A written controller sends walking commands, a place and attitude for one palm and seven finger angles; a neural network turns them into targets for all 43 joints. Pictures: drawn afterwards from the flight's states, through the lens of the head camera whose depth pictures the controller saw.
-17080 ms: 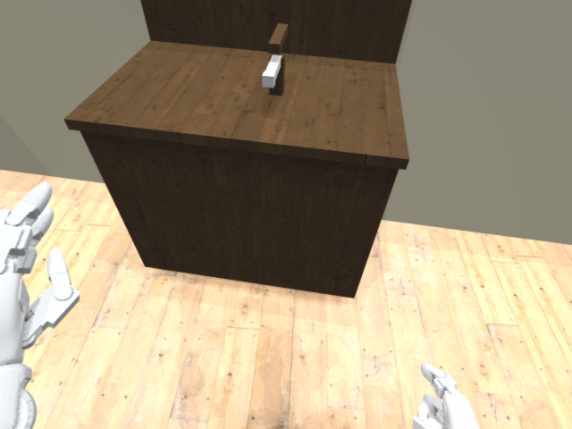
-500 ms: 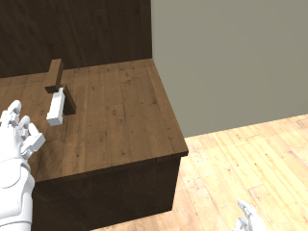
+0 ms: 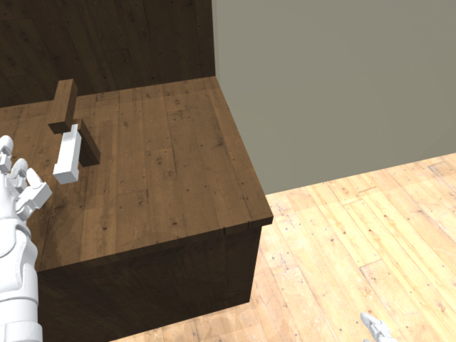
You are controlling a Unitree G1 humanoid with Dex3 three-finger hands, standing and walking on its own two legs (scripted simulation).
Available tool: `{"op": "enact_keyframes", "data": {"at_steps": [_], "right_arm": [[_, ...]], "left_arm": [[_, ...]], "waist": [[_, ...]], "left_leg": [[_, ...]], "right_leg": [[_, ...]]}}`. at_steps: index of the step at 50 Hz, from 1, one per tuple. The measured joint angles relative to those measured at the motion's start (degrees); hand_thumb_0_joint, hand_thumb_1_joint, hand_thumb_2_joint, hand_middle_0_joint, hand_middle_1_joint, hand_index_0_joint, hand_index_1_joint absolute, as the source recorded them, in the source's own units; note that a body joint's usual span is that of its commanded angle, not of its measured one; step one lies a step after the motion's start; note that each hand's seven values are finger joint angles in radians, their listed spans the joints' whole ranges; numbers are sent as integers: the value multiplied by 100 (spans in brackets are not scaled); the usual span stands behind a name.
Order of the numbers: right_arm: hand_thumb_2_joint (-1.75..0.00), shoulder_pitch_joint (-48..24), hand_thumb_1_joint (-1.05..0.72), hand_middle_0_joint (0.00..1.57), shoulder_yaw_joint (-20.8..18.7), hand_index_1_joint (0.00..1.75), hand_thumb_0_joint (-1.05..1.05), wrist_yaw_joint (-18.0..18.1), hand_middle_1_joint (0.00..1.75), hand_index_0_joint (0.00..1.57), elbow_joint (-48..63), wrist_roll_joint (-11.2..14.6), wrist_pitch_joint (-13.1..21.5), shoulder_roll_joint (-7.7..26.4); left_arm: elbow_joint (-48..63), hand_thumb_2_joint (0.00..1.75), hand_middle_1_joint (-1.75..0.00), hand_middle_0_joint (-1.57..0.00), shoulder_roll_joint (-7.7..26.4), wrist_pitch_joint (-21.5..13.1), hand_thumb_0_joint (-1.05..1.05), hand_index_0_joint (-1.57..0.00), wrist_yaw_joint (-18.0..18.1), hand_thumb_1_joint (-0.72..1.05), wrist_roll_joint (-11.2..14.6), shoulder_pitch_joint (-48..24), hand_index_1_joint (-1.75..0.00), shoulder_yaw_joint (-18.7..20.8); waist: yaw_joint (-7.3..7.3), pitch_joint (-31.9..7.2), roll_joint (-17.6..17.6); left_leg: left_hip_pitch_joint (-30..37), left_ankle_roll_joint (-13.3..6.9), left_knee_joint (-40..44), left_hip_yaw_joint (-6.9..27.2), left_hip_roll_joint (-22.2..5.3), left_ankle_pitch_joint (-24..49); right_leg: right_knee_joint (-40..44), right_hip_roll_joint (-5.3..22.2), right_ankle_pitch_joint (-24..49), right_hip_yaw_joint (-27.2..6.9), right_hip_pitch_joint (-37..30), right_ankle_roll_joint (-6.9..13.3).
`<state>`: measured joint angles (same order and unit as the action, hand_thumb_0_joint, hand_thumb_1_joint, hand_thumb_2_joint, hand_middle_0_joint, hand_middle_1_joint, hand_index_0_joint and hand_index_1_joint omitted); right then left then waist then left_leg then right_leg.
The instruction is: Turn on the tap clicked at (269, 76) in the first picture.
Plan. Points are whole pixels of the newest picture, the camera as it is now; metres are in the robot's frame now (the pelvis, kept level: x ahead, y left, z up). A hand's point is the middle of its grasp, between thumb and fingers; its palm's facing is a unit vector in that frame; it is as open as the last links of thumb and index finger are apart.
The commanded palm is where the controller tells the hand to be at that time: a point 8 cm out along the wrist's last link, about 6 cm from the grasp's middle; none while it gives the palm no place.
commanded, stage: reach beside the lever's end, fingers flat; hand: left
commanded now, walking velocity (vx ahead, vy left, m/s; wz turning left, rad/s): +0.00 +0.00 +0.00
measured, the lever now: (66, 172) +0.36 +0.31 +0.11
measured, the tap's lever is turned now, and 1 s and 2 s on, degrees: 0 1 25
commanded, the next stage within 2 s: push the lever round in 0.22 s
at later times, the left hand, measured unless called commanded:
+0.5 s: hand (53, 193) +0.32 +0.31 +0.11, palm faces +0.51 -0.85 -0.10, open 7.8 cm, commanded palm +0.27 +0.34 +0.10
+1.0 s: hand (64, 189) +0.33 +0.30 +0.11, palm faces +0.53 -0.84 -0.09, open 7.7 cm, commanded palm +0.28 +0.33 +0.10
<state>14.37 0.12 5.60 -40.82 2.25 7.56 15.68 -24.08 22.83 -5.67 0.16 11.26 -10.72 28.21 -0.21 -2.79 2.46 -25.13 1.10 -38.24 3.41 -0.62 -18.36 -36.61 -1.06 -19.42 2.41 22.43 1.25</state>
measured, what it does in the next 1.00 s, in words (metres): stands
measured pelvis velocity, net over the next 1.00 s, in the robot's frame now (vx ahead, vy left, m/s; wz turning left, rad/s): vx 0.00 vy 0.00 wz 0.00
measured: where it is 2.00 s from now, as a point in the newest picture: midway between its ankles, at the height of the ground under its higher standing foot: outside the picture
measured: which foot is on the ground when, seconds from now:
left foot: down 0.00-1.00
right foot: down 0.00-1.00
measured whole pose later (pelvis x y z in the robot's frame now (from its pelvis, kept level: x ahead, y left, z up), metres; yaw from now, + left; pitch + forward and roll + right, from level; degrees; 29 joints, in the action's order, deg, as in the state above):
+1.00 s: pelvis +0.00 +0.00 +0.00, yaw +0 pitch +4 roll -1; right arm 13.5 0.0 5.2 -41.0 2.1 5.9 15.0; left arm -19.0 18.1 -5.1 6.1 9.9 -8.8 24.0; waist -0.6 -2.9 2.6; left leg -24.1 1.4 -38.3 3.6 -0.6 -18.6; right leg -37.0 -1.1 -19.9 2.6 21.5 1.5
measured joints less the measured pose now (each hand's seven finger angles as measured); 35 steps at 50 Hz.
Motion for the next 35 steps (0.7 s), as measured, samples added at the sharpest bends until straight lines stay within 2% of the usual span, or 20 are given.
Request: {"op": "enact_keyframes", "data": {"at_steps": [5, 11, 24, 29, 35], "right_arm": [[-89, 82, -91, 20, -37, 30, 1, -31, 30, 20, 30, -10, -52, -18], [-89, 63, -91, 20, -39, 30, 1, -43, 30, 20, -6, -24, -37, -69], [-89, -246, -90, 20, 59, 30, 1, -8, 30, 20, 48, -16, 40, -123], [-89, -312, -90, 20, 90, 30, 1, -14, 30, 20, 99, -25, -8, -132], [-89, -259, -90, 20, 74, 30, 1, -48, 30, 20, 126, -35, -86, -126]], "left_arm": [[190, 90, -15, -16, -98, 15, 1, -16, 88, 90, -25, 240, -15, 16], [521, 90, -15, -16, -259, -107, 2, -16, 209, 90, -10, 497, -15, -39], [562, 90, -15, -15, -382, 14, 1, -15, 321, 90, -74, 254, -15, -370], [494, 90, -15, -15, -427, 137, 1, -16, 438, 90, -145, 144, -15, -437], [529, 90, -15, -16, -441, 109, 1, -16, 539, 90, -170, 186, -15, -422]], "waist": [[26, -15, 1], [-12, -26, 5], [-107, -6, 19], [-84, -5, -1], [-58, -26, -9]], "left_leg": [[43, -13, 19, -46, -3, -16], [85, -25, -1, -48, 15, -40], [85, -19, -19, 26, 60, -5], [90, -7, -7, 25, 52, 2], [104, 11, -6, 14, 21, -17]], "right_leg": [[14, 0, -4, -45, -26, -13], [-7, 17, -32, -47, -72, -28], [-43, 58, -38, 28, -95, -24], [-52, 51, -41, 26, -87, -11], [-52, 21, -51, 14, -92, 7]]}}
